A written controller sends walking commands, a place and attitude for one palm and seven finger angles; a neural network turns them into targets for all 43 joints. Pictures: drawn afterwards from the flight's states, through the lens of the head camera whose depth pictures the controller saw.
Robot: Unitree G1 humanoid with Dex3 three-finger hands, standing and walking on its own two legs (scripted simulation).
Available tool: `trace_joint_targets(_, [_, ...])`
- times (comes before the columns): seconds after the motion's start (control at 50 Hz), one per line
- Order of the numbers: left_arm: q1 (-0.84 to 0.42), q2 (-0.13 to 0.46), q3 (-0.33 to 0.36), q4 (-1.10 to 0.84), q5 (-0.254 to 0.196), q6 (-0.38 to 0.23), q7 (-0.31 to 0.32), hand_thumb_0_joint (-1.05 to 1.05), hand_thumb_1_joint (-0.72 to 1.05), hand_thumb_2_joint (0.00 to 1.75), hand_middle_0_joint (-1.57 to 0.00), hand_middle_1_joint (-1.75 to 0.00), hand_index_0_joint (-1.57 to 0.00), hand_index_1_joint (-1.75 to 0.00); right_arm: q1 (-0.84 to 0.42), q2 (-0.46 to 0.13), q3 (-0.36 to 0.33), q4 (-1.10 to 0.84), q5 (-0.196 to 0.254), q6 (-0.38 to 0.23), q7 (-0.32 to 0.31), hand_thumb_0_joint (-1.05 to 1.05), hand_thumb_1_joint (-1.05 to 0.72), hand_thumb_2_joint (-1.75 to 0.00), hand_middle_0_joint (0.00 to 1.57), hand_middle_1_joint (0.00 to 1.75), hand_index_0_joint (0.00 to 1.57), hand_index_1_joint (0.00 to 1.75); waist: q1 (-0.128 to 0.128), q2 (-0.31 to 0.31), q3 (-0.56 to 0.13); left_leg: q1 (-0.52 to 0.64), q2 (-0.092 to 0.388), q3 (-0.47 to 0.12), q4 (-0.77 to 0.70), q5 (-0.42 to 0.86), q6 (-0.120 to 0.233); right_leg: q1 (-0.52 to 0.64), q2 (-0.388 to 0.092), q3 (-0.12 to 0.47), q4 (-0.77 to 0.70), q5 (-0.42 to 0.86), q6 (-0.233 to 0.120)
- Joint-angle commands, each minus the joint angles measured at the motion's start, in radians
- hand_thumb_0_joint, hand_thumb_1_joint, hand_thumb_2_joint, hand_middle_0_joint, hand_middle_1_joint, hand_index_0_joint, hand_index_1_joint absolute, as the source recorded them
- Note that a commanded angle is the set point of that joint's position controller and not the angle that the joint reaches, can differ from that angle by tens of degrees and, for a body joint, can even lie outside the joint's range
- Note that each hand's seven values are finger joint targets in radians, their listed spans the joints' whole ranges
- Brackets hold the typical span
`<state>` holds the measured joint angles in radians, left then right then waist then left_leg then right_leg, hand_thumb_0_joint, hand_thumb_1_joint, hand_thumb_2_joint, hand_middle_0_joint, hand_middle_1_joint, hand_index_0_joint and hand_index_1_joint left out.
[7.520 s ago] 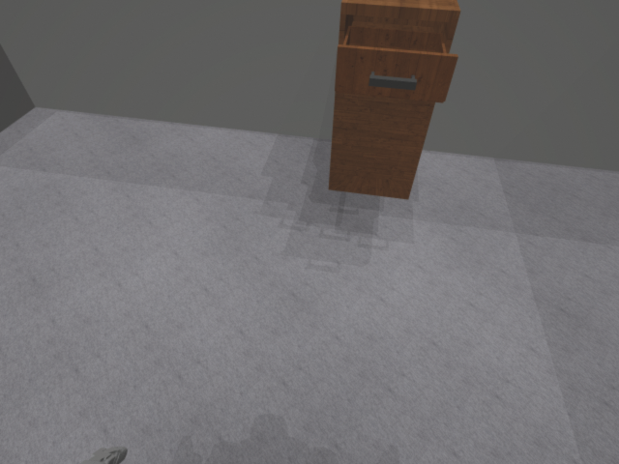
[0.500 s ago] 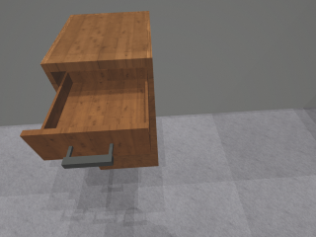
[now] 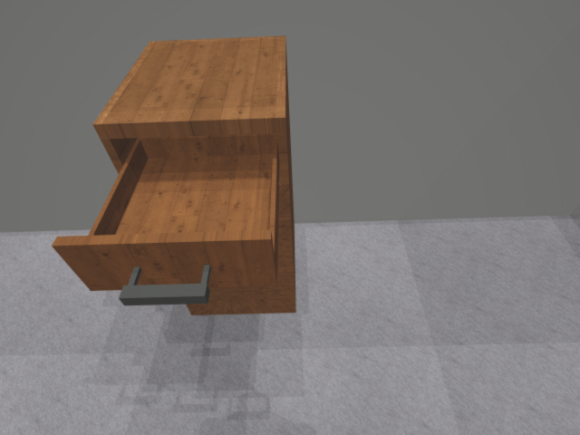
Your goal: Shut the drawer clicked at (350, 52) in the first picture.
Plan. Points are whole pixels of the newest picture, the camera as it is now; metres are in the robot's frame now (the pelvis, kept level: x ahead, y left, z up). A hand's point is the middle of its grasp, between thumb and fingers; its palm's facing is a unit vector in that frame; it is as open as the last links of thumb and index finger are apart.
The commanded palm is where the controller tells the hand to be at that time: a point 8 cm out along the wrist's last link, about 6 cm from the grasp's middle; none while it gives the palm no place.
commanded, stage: shuffle to correct the standing spot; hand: left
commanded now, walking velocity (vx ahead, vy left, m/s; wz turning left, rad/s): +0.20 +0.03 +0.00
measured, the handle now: (168, 283) +0.36 +0.24 -0.03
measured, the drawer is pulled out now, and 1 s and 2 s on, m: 0.29 0.29 0.29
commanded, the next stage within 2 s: come to a stop and stand still in 0.32 s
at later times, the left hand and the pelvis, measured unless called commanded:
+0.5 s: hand out of the picture +0.04 +0.17 -0.17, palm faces +0.12 -0.97 -0.21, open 7.4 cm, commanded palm none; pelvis +0.06 +0.01 +0.00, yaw +3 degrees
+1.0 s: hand out of the picture +0.07 +0.18 -0.17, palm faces +0.06 -0.96 -0.26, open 7.4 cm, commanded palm none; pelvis +0.06 +0.00 -0.01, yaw +0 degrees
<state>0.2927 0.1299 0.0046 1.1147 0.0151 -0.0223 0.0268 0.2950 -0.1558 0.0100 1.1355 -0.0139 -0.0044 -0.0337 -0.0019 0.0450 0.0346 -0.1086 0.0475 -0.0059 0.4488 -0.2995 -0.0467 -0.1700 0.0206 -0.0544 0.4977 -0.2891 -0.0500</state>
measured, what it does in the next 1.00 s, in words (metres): steps on the spot: left foot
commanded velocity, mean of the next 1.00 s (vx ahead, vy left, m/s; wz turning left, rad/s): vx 0.02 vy -0.02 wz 0.03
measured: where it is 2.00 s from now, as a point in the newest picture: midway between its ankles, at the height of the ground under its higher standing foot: outside the picture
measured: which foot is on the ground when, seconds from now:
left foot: down 0.00-0.34, up 0.36-0.60, down 0.62-0.94, up 0.96-1.00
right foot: down 0.00-1.00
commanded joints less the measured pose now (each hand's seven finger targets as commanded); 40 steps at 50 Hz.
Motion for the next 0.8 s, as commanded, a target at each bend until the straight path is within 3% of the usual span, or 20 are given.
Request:
trace_joint_targets(0.0, [0.069,0.159,0.038,-0.040,0.002,-0.003,0.003,0.00,0.90,0.90,-0.20,-0.30,-0.20,-0.30,0.085,-0.054,-0.010,-0.021,-0.011,0.001,0.012,0.00,-0.90,-0.90,0.20,0.30,0.20,0.30,0.005,-0.124,0.107,-0.156,-0.019,0.041,0.033,-0.103,0.060,-0.058,-0.165,0.221,-0.237,-0.290,-0.047])
trace_joint_targets(0.04, [0.079,0.166,0.047,-0.047,0.002,-0.001,0.002,0.00,0.90,0.90,-0.20,-0.30,-0.20,-0.30,0.094,-0.045,-0.011,-0.022,-0.014,-0.002,0.015,0.00,-0.90,-0.90,0.20,0.30,0.20,0.30,0.003,-0.132,0.119,-0.160,-0.023,0.057,0.080,-0.105,0.065,-0.095,-0.194,0.260,-0.265,-0.357,-0.073])
trace_joint_targets(0.1, [0.068,0.149,0.051,-0.059,0.004,-0.002,-0.001,0.00,0.90,0.90,-0.20,-0.30,-0.20,-0.30,0.139,-0.033,-0.011,-0.013,-0.014,-0.011,0.016,0.00,-0.90,-0.90,0.20,0.30,0.20,0.30,-0.016,-0.104,0.147,-0.130,-0.014,0.050,0.041,-0.093,0.075,-0.160,-0.170,0.211,-0.205,-0.347,-0.076])
trace_joint_targets(0.14, [0.050,0.117,0.047,-0.066,0.004,-0.002,-0.008,0.00,0.90,0.90,-0.20,-0.30,-0.20,-0.30,0.196,-0.046,-0.010,0.006,-0.016,-0.023,0.015,0.00,-0.90,-0.90,0.20,0.30,0.20,0.30,-0.033,0.029,0.156,-0.104,0.021,-0.027,-0.049,-0.079,0.098,-0.194,-0.090,0.111,-0.059,-0.280,-0.050])
trace_joint_targets(0.18, [0.035,0.069,0.038,-0.082,0.009,-0.010,-0.013,0.00,0.90,0.90,-0.20,-0.30,-0.20,-0.30,0.265,-0.105,-0.025,0.028,-0.017,-0.034,0.007,0.00,-0.90,-0.90,0.20,0.30,0.20,0.30,-0.047,0.209,0.128,-0.069,0.169,-0.218,-0.168,-0.069,0.177,-0.237,-0.005,-0.043,0.179,-0.193,-0.016])
trace_joint_targets(0.22, [0.001,0.050,0.031,-0.095,0.010,-0.022,-0.016,0.00,0.90,0.90,-0.20,-0.30,-0.20,-0.30,0.253,-0.106,-0.025,0.019,-0.017,-0.041,-0.003,0.00,-0.90,-0.90,0.20,0.30,0.20,0.30,-0.038,0.200,0.151,-0.048,0.222,-0.282,-0.160,0.171,0.238,-0.295,-0.006,-0.048,0.269,-0.224,-0.017])
trace_joint_targets(0.26, [0.044,0.036,0.036,-0.077,0.002,-0.029,-0.023,0.00,0.90,0.90,-0.20,-0.30,-0.20,-0.30,0.198,-0.086,-0.017,0.002,-0.013,-0.046,-0.007,0.00,-0.90,-0.90,0.20,0.30,0.20,0.30,0.004,0.096,0.121,-0.114,0.192,-0.194,-0.076,0.331,0.224,-0.156,-0.025,-0.038,0.155,-0.150,-0.022])
trace_joint_targets(0.28, [0.112,0.044,0.043,-0.057,0.002,-0.034,-0.024,0.00,0.90,0.90,-0.20,-0.30,-0.20,-0.30,0.159,-0.088,-0.017,-0.014,-0.009,-0.048,-0.008,0.00,-0.90,-0.90,0.20,0.30,0.20,0.30,0.041,0.033,0.085,-0.215,0.127,-0.111,0.031,0.328,0.185,0.009,-0.045,0.003,0.059,-0.018,-0.030])
trace_joint_targets(0.3, [0.240,0.105,0.060,-0.023,0.005,-0.044,-0.018,0.00,0.90,0.90,-0.20,-0.30,-0.20,-0.30,0.113,-0.056,-0.013,-0.047,0.000,-0.055,-0.005,0.00,-0.90,-0.90,0.20,0.30,0.20,0.30,0.095,-0.145,0.025,-0.389,0.011,0.014,0.250,0.204,0.125,0.221,-0.178,0.200,-0.033,0.171,-0.068])
trace_joint_targets(0.32, [0.367,0.184,0.075,0.020,0.002,-0.049,-0.007,0.00,0.90,0.90,-0.20,-0.30,-0.20,-0.30,0.046,-0.017,-0.014,-0.087,0.004,-0.059,0.001,0.00,-0.90,-0.90,0.20,0.30,0.20,0.30,0.127,-0.310,-0.003,-0.542,-0.060,0.097,0.506,-0.233,0.088,0.319,-0.403,0.438,-0.156,0.444,-0.152])
trace_joint_targets(0.34, [0.382,0.177,0.065,0.037,-0.001,-0.047,0.000,0.00,0.90,0.90,-0.20,-0.30,-0.20,-0.30,0.024,-0.045,-0.029,-0.097,-0.002,-0.054,0.001,0.00,-0.90,-0.90,0.20,0.30,0.20,0.30,0.118,-0.198,0.000,-0.568,-0.036,0.025,0.663,-0.304,0.081,0.288,-0.440,0.472,-0.168,0.504,-0.222])
trace_joint_targets(0.4, [0.228,0.108,0.048,-0.005,0.010,-0.047,0.013,0.00,0.90,0.90,-0.20,-0.30,-0.20,-0.30,0.013,-0.023,-0.037,-0.091,-0.011,-0.036,0.025,0.00,-0.90,-0.90,0.20,0.30,0.20,0.30,0.043,-0.175,0.109,-0.585,0.027,0.013,0.720,-0.190,0.080,0.124,-0.363,0.297,-0.205,0.394,-0.195])
trace_joint_targets(0.46, [0.135,0.089,0.038,-0.035,0.013,-0.045,0.015,0.00,0.90,0.90,-0.20,-0.30,-0.20,-0.30,0.016,0.032,-0.028,-0.091,-0.003,-0.020,0.035,0.00,-0.90,-0.90,0.20,0.30,0.20,0.30,-0.005,-0.167,0.108,-0.405,0.016,0.069,0.448,-0.103,0.059,-0.003,-0.274,0.091,-0.189,0.574,-0.135])
trace_joint_targets(0.5, [0.121,0.092,0.036,-0.039,0.011,-0.036,0.016,0.00,0.90,0.90,-0.20,-0.30,-0.20,-0.30,0.020,0.050,-0.016,-0.081,0.004,-0.018,0.031,0.00,-0.90,-0.90,0.20,0.30,0.20,0.30,-0.003,-0.184,0.079,-0.259,-0.023,0.105,0.299,-0.005,0.053,-0.046,-0.229,0.037,-0.149,0.633,-0.102])
trace_joint_targets(0.56, [0.123,0.094,0.032,-0.029,0.003,-0.017,0.017,0.00,0.90,0.90,-0.20,-0.30,-0.20,-0.30,0.105,0.024,-0.013,-0.035,0.004,-0.027,0.014,0.00,-0.90,-0.90,0.20,0.30,0.20,0.30,-0.038,-0.161,0.013,-0.041,-0.034,0.104,0.051,0.262,0.045,-0.056,-0.176,0.015,-0.007,0.545,-0.041])
trace_joint_targets(0.58, [0.143,0.084,0.030,-0.025,-0.002,-0.009,0.017,0.00,0.90,0.90,-0.20,-0.30,-0.20,-0.30,0.123,-0.025,-0.021,-0.034,-0.001,-0.029,0.008,0.00,-0.90,-0.90,0.20,0.30,0.20,0.30,-0.034,-0.091,-0.024,0.036,0.016,0.060,0.036,0.450,0.063,-0.078,-0.149,0.012,0.069,0.434,-0.012])
trace_joint_targets(0.62, [0.208,0.033,0.024,-0.032,-0.012,0.014,0.027,0.00,0.90,0.90,-0.20,-0.30,-0.20,-0.30,0.108,-0.129,-0.038,-0.066,-0.001,-0.026,-0.006,0.00,-0.90,-0.90,0.20,0.30,0.20,0.30,0.000,0.143,-0.077,0.024,0.271,-0.176,-0.021,0.854,0.209,-0.107,-0.067,-0.025,0.181,-0.154,0.048])
trace_joint_targets(0.64, [0.211,0.033,0.025,-0.036,-0.002,0.025,0.030,0.00,0.90,0.90,-0.20,-0.30,-0.20,-0.30,0.089,-0.137,-0.046,-0.078,-0.005,-0.012,-0.002,0.00,-0.90,-0.90,0.20,0.30,0.20,0.30,-0.005,0.143,-0.020,-0.061,0.273,-0.144,-0.075,0.747,0.229,-0.085,-0.057,-0.017,0.247,-0.304,0.035])
trace_joint_targets(0.68, [0.184,0.046,0.022,-0.031,-0.001,0.039,0.025,0.00,0.90,0.90,-0.20,-0.30,-0.20,-0.30,-0.002,-0.117,-0.036,-0.098,-0.005,-0.015,-0.015,0.00,-0.90,-0.90,0.20,0.30,0.20,0.30,0.017,0.224,0.013,-0.143,0.285,-0.223,-0.166,0.591,0.249,-0.103,-0.074,0.015,0.339,-0.316,0.037])
trace_joint_targets(0.78, [0.160,0.041,0.027,-0.050,0.002,0.044,0.008,0.00,0.90,0.90,-0.20,-0.30,-0.20,-0.30,-0.068,-0.149,-0.066,-0.137,-0.006,0.003,-0.010,0.00,-0.90,-0.90,0.20,0.30,0.20,0.30,0.022,0.079,-0.088,-0.098,0.250,-0.130,-0.115,0.454,0.241,-0.114,-0.070,0.011,0.244,-0.190,0.042])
